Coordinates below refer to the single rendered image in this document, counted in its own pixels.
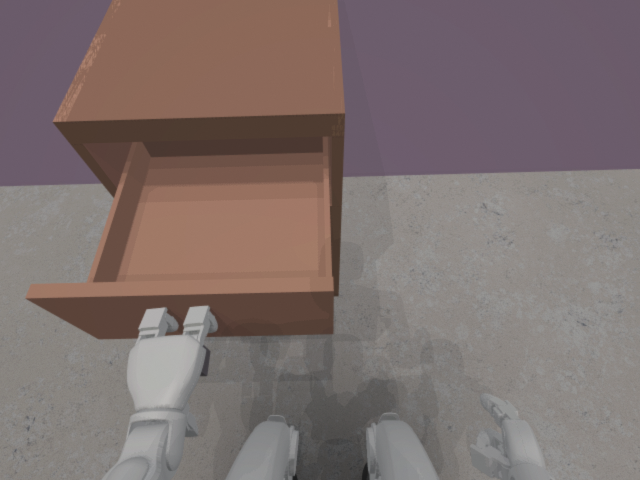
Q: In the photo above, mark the robot left hand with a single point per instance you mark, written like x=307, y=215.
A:
x=163, y=371

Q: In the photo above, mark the robot right thigh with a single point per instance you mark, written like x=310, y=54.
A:
x=394, y=452

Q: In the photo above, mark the robot thigh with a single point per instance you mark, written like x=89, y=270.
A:
x=269, y=453
x=394, y=452

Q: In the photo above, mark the robot left forearm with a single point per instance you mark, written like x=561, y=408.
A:
x=154, y=446

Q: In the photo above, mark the handle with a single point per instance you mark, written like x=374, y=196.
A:
x=206, y=362

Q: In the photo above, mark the robot right hand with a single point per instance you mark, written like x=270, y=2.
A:
x=495, y=454

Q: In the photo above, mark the drawer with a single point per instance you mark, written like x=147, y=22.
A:
x=239, y=225

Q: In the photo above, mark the robot left thigh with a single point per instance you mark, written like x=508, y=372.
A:
x=269, y=453

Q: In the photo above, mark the cabinet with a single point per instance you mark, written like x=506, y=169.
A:
x=179, y=70

